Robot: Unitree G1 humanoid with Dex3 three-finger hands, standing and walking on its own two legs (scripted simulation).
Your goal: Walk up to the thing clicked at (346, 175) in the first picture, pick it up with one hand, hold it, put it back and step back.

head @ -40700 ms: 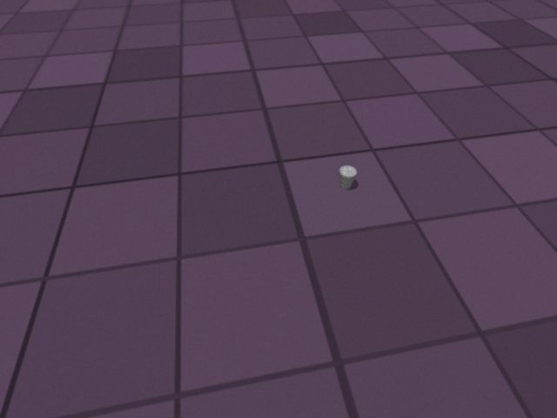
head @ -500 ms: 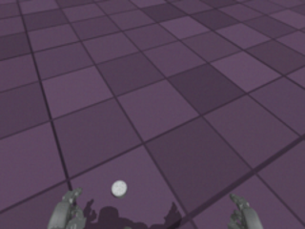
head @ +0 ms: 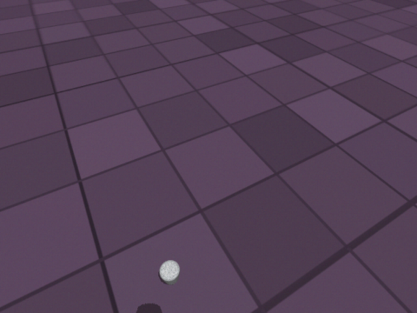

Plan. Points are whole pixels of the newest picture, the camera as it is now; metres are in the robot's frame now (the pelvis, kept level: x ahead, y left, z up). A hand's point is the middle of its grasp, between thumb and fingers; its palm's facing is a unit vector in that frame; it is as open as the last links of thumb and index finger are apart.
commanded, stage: stand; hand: left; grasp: from above
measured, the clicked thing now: (170, 274) +0.43 +0.18 -0.72
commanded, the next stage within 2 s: step back in 1.94 s
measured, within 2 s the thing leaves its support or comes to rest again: neither
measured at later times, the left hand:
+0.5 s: hand out of the picture +0.03 +0.22 -0.16, palm faces +0.02 -0.94 -0.33, open 7.3 cm
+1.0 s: hand out of the picture +0.09 +0.21 -0.15, palm faces +0.01 -0.94 -0.33, open 7.3 cm
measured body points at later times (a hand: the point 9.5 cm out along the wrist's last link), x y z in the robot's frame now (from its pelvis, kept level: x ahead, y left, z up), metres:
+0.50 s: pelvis -0.01 -0.02 +0.01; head -0.01 -0.02 +0.46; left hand +0.03 +0.27 -0.13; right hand +0.05 -0.30 -0.14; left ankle +0.01 +0.10 -0.74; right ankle +0.00 -0.14 -0.74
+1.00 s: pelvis +0.01 -0.03 +0.01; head +0.02 -0.03 +0.46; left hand +0.09 +0.26 -0.13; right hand +0.08 -0.32 -0.13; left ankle +0.01 +0.10 -0.74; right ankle +0.00 -0.14 -0.74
